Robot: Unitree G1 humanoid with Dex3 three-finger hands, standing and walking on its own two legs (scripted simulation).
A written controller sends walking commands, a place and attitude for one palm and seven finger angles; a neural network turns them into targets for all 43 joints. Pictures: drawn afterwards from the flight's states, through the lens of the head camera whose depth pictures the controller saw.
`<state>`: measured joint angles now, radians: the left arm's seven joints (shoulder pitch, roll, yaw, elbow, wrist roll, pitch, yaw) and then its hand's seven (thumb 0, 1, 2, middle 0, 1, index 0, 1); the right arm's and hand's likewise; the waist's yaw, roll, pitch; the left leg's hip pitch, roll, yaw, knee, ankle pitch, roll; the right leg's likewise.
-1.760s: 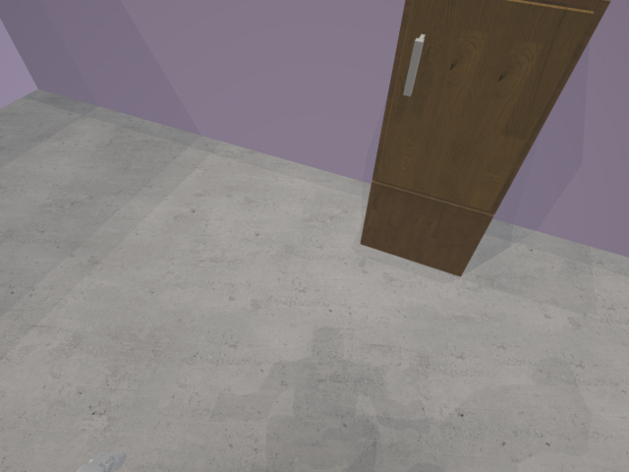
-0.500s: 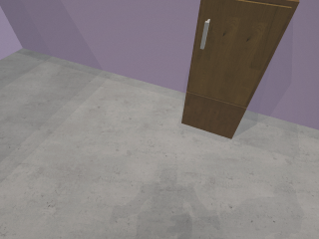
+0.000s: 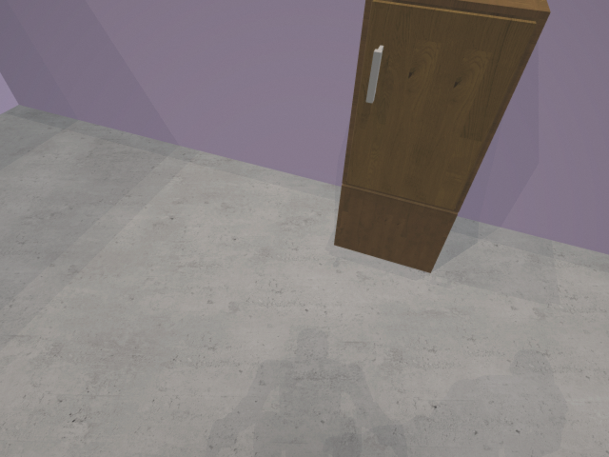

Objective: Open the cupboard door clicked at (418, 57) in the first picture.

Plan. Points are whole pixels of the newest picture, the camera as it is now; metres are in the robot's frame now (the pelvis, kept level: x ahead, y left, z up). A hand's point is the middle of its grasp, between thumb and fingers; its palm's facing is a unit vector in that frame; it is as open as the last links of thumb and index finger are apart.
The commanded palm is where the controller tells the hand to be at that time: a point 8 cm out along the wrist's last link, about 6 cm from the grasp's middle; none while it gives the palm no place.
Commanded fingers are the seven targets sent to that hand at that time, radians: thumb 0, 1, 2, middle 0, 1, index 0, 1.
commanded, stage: walk to a spot facing it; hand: left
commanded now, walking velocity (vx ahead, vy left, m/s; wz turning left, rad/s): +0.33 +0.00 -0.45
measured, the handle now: (375, 74) +1.07 -0.12 +0.04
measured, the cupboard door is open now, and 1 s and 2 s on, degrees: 0 0 0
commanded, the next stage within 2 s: turn to face it in 0.30 s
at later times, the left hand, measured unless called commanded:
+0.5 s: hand (230, 455) +0.17 +0.13 -0.17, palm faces -0.14 -0.98 -0.17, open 7.4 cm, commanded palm none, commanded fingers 0.00 0.90 0.90 -0.20 -0.30 -0.20 -0.30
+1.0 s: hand (246, 313) +0.41 +0.14 -0.17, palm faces -0.28 -0.95 -0.16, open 7.4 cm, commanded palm none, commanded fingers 0.00 0.90 0.90 -0.20 -0.30 -0.20 -0.30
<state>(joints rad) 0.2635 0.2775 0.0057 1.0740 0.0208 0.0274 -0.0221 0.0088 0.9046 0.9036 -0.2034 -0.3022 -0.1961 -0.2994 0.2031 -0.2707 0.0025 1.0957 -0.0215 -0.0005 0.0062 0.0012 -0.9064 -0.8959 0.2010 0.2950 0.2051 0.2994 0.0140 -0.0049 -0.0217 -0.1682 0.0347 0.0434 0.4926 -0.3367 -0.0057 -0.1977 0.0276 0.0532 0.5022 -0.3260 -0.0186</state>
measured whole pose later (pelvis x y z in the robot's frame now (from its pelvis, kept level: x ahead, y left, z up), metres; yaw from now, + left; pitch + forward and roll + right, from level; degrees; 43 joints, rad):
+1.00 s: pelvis +0.30 -0.02 +0.01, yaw -18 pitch +0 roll -1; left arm 0.23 0.20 0.07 1.03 0.04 0.03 -0.02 0.01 0.91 0.90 -0.20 -0.30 -0.19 -0.30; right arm 0.34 -0.15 -0.04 1.08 -0.03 -0.05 -0.02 -0.01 -0.93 -0.90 0.20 0.29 0.20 0.30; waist -0.03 -0.03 0.00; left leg -0.17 0.05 0.24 0.38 -0.21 0.06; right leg -0.48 -0.10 -0.04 0.95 -0.26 0.02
